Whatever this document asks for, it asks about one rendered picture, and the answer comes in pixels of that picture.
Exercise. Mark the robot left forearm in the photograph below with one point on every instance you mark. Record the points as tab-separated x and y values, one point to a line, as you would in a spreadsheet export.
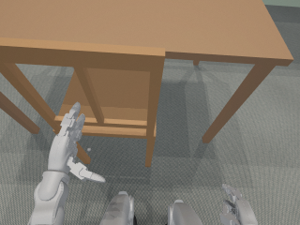
50	196

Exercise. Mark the left robot hand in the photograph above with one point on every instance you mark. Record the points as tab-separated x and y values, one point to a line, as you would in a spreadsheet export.
64	144

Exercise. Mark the robot thigh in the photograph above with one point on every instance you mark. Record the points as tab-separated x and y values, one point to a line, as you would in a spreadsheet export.
119	211
180	213

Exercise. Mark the table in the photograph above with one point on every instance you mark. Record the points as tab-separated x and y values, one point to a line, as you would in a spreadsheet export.
226	31

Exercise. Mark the right robot hand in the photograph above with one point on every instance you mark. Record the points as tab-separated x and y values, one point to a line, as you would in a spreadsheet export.
239	213

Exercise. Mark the chair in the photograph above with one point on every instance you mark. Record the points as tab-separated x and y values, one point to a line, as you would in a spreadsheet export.
117	86

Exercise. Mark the right robot thigh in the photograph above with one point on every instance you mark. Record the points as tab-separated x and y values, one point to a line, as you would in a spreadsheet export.
180	213

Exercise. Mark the left robot thigh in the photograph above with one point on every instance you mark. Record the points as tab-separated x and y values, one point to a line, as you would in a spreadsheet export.
119	211

